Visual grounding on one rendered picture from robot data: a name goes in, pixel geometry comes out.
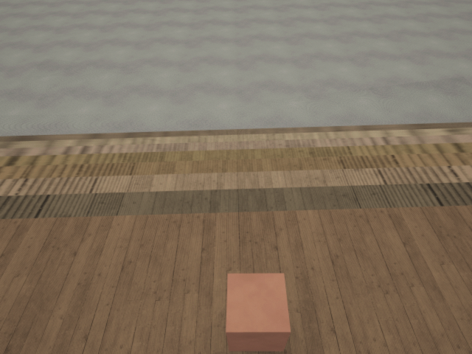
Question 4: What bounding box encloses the carton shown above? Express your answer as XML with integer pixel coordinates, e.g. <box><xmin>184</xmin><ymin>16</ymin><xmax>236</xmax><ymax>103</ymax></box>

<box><xmin>226</xmin><ymin>273</ymin><xmax>291</xmax><ymax>351</ymax></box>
